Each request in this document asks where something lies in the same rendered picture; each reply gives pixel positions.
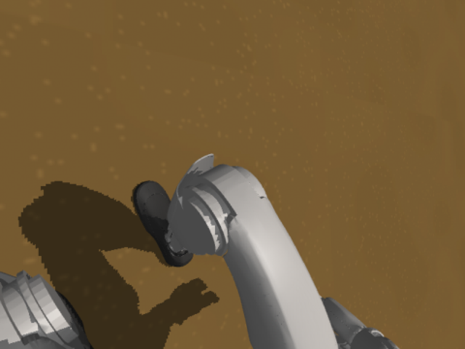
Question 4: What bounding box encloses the left robot foot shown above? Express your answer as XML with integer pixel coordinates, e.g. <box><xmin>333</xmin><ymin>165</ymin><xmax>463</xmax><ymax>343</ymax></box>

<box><xmin>55</xmin><ymin>290</ymin><xmax>94</xmax><ymax>349</ymax></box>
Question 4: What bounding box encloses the right robot foot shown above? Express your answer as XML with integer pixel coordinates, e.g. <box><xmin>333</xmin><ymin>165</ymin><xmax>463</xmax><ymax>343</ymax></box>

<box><xmin>133</xmin><ymin>181</ymin><xmax>193</xmax><ymax>267</ymax></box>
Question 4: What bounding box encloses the right robot arm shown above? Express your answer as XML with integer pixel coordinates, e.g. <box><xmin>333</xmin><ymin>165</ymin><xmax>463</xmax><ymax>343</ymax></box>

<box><xmin>350</xmin><ymin>327</ymin><xmax>399</xmax><ymax>349</ymax></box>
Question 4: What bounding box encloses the right robot hand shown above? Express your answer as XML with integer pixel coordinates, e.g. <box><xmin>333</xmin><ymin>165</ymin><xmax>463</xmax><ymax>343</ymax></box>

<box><xmin>320</xmin><ymin>296</ymin><xmax>367</xmax><ymax>349</ymax></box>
